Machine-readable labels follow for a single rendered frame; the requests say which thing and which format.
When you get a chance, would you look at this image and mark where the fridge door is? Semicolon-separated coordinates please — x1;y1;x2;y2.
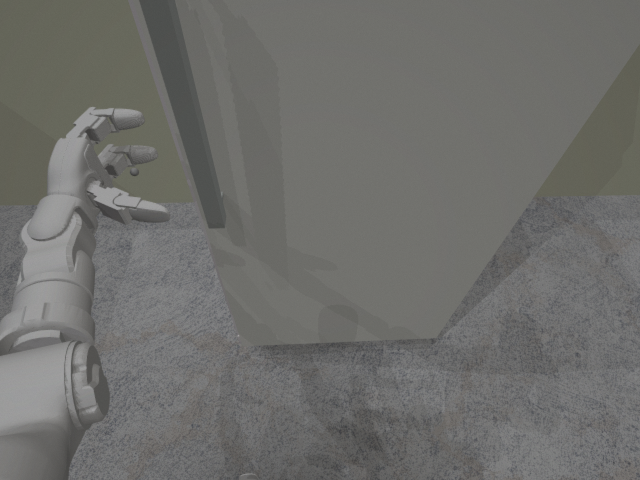
133;0;640;346

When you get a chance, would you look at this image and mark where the robot left hand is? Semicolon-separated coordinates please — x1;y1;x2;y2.
47;107;170;225

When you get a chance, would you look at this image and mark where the handle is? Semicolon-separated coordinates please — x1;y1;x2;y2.
139;0;226;229

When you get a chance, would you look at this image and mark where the robot left forearm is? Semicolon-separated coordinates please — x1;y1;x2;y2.
0;194;98;356

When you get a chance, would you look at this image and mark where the robot left upper arm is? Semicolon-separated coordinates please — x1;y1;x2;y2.
0;340;110;480

